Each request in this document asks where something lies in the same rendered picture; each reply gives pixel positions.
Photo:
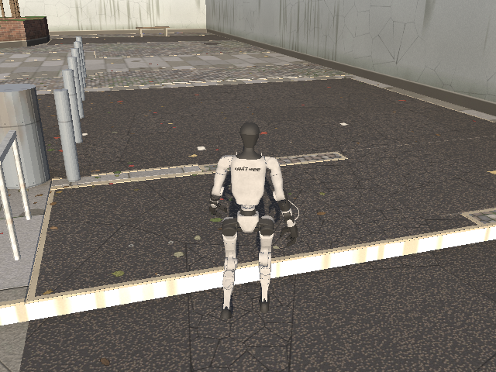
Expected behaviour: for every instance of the right robot hand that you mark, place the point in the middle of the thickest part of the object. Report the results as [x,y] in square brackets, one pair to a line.
[292,236]

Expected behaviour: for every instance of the left robot forearm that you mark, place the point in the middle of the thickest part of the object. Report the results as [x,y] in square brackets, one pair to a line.
[214,200]

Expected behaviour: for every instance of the humanoid robot torso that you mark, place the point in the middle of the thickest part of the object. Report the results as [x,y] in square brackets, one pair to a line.
[248,180]

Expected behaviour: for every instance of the left robot upper arm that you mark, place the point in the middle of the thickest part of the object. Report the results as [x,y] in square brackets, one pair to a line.
[220,174]

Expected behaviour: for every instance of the right robot forearm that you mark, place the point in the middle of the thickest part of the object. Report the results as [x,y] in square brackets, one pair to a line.
[286,211]

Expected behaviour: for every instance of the left robot hand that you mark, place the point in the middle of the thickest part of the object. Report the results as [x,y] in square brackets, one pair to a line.
[214,212]

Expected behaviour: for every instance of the left robot shin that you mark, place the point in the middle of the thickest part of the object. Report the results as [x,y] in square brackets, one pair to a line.
[228,284]

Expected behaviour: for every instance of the right robot upper arm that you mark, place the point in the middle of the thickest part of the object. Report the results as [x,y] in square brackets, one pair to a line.
[276,177]

